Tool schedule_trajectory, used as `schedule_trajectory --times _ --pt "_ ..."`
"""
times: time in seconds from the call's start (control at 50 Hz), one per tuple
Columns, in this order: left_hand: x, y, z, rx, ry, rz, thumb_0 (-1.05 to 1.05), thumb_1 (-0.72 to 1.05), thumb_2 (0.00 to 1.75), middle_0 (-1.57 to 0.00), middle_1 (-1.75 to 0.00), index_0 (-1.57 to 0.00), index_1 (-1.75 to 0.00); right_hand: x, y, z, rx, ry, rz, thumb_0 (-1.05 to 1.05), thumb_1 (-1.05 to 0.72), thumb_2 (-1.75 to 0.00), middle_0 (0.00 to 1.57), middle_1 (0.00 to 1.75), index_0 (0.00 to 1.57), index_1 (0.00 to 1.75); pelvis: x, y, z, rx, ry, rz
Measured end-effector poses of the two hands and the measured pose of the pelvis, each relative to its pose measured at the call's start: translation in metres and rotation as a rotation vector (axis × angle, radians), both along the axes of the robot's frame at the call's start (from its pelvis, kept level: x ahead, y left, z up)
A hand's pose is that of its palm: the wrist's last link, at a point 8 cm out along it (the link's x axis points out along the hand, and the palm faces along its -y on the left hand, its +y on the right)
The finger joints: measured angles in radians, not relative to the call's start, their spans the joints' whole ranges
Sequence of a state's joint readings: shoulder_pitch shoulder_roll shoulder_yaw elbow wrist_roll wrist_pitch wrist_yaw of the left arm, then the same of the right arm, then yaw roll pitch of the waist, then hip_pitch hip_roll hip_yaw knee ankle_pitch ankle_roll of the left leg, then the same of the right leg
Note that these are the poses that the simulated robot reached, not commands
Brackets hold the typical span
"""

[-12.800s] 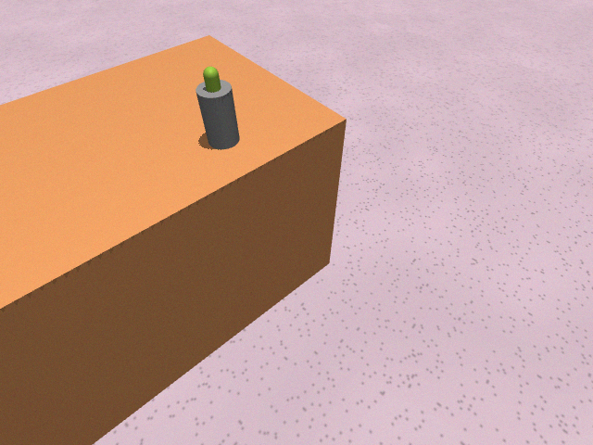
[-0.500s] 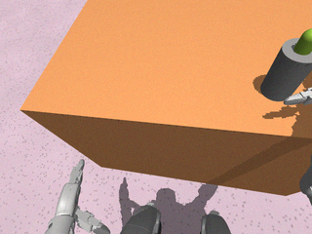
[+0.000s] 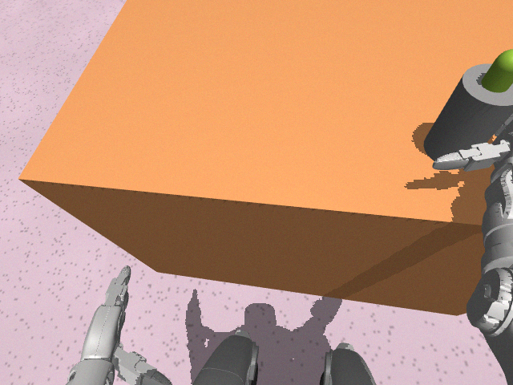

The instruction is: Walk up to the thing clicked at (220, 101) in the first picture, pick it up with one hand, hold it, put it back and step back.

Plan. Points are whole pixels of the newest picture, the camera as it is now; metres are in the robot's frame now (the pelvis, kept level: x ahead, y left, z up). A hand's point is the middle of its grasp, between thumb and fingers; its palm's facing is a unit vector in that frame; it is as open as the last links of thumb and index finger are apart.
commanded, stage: close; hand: right
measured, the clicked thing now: (476, 108) +0.51 -0.23 +0.09
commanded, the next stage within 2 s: settle in 0.60 s
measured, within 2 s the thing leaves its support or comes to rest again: leaves its support in 1.04 s
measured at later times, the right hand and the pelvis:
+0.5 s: hand (474, 119) +0.50 -0.24 +0.08, palm faces +0.23 +0.97 +0.01, open 11.4 cm; pelvis +0.00 -0.01 +0.00, yaw +0 degrees
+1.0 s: hand (470, 123) +0.50 -0.23 +0.08, palm faces +0.24 +0.97 +0.00, open 10.7 cm; pelvis +0.00 +0.00 +0.01, yaw +0 degrees
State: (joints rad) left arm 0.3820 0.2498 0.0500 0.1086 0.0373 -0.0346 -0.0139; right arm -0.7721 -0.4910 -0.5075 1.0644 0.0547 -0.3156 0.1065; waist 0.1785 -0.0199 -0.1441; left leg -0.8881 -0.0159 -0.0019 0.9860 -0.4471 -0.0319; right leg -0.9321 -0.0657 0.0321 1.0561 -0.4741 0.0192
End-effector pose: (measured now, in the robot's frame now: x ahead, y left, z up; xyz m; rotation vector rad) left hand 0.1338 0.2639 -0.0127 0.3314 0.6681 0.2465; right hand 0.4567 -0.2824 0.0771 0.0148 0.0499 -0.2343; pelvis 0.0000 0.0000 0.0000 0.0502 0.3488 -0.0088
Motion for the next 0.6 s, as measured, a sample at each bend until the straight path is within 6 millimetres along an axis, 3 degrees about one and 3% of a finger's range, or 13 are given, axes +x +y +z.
schedule_trajectory --times 0.18,0.4,0.44,0.6 --pt "0.015 -0.01 0.007 -0.001 -0.042 -0.048 -0.01 -0.54 0.06 -0.06 -0.05 -0.05 -0.05 0.004 -0.007 -0.002 0.011 -0.014 -0.017 -0.02 0.54 -0.13 0.49 0.31 0.49 0.31 0.0 0.003 -0.002 0.002 0.0 -0.012" --pt "-0.004 -0.005 0.003 0.023 0.027 -0.01 -0.01 -0.53 0.05 -0.05 -0.04 -0.05 -0.05 0.017 -0.007 -0.002 0.0 -0.015 0.012 -0.02 0.42 -0.27 0.83 0.55 0.82 0.55 0.001 -0.003 -0.003 0.009 0.021 -0.004" --pt "-0.004 -0.005 0.003 0.014 0.029 -0.002 -0.01 -0.53 0.05 -0.05 -0.04 -0.05 -0.05 0.016 -0.005 -0.001 0.002 -0.004 0.011 -0.02 0.39 -0.32 0.84 0.59 0.87 0.6 0.002 -0.005 -0.002 0.008 0.017 -0.002" --pt "0.009 -0.013 0.005 -0.002 -0.021 -0.03 -0.01 -0.52 0.04 -0.05 -0.04 -0.05 -0.04 0.013 -0.002 -0.002 0.001 -0.013 0.004 -0.01 0.43 -0.65 0.77 0.75 0.8 0.76 0.0 -0.005 -0.003 0.004 0.013 0.001"
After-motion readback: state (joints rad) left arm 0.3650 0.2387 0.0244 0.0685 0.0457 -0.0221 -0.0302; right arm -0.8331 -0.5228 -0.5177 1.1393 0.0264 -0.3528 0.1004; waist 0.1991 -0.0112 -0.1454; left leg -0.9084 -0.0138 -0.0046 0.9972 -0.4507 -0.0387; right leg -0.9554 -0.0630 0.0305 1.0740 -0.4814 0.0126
